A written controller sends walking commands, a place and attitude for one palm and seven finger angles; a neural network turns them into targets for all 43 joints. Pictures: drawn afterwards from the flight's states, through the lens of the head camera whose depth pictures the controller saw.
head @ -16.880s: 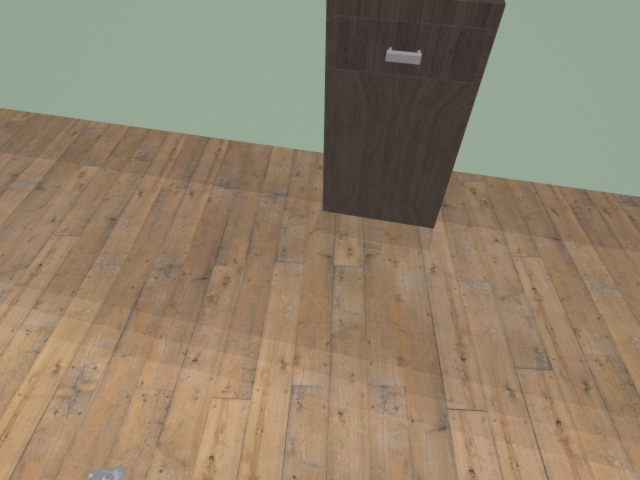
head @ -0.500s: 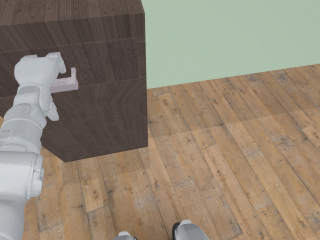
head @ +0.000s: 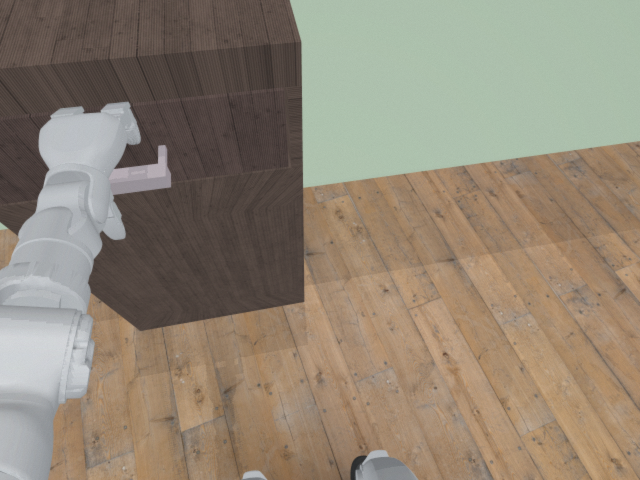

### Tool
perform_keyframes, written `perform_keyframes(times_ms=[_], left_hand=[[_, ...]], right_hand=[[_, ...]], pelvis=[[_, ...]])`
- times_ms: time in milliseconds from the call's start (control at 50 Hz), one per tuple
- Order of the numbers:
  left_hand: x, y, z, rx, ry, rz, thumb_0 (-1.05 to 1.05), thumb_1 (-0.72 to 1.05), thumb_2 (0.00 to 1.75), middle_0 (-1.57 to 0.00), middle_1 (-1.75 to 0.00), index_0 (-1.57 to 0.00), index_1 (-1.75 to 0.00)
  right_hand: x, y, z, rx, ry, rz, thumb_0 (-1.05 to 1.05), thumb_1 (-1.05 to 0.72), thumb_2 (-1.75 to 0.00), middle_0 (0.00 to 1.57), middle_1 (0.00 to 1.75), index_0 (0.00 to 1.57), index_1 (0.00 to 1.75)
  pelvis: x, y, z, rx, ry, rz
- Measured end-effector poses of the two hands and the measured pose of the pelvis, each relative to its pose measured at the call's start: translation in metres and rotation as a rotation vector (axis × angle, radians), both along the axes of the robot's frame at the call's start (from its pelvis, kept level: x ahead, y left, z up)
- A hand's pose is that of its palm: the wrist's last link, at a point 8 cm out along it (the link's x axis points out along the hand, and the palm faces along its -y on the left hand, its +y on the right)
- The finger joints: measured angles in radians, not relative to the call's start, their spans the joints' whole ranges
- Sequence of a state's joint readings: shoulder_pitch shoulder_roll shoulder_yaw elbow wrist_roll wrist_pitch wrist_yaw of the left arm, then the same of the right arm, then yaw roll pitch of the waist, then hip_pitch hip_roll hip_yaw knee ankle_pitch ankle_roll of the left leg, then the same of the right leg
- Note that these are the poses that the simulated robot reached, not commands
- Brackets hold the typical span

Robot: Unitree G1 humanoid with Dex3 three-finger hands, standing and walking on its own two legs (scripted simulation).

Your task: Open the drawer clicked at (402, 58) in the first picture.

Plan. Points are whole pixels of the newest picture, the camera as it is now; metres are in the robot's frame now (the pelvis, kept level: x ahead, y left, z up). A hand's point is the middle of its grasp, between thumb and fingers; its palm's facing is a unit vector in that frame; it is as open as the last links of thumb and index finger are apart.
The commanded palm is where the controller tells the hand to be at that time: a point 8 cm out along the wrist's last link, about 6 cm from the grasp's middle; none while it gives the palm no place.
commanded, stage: re-aim the fingers above the handle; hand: left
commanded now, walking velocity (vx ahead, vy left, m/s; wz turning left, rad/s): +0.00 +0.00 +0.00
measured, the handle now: (130, 168) +0.55 +0.23 +0.01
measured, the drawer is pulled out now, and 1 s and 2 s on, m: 0.00 0.00 0.00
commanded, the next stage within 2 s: lower the fingers behind the handle in 0.78 s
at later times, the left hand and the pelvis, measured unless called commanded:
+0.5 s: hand (97, 162) +0.51 +0.24 +0.07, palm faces -0.03 +0.01 -1.00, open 13.6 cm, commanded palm +0.49 +0.24 +0.13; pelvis +0.01 +0.00 +0.01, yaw +0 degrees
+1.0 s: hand (111, 164) +0.50 +0.23 +0.07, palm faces -0.03 +0.02 -1.00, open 13.8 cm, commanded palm +0.49 +0.23 +0.12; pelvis +0.01 +0.00 +0.01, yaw +0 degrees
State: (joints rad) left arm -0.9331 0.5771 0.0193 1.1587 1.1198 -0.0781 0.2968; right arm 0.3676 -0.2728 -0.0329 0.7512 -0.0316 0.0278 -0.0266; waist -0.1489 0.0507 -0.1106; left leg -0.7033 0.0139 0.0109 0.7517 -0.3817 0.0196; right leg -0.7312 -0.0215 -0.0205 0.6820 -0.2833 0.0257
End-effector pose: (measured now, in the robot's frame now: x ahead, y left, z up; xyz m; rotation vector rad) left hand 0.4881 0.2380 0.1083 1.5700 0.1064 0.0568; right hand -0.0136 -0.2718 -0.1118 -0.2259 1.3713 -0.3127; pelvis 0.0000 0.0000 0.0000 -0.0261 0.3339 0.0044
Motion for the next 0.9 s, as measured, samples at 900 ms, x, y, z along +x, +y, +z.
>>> perform_keyframes(times_ms=[900], left_hand=[[-0.006,-0.01,0.022,0.018,-0.009,-0.001,0.0,-0.49,0.3,-0.32,-1.21,-0.32,-1.2]], right_hand=[[0.026,-0.002,0.002,0.03,-0.06,0.003,0.0,-0.9,-0.9,0.2,0.3,0.2,0.3]], pelvis=[[0.008,-0.004,0.008,0.009,-0.046,-0.01]])
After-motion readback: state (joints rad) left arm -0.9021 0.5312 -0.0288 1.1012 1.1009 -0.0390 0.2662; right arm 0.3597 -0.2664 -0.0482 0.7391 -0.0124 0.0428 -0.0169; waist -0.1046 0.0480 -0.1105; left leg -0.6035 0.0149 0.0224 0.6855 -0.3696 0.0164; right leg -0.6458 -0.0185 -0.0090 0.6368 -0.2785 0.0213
